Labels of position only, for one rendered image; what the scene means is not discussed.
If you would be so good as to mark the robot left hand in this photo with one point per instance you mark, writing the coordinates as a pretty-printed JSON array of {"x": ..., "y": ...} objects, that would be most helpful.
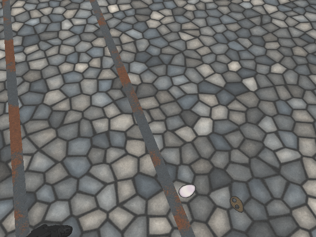
[{"x": 51, "y": 231}]

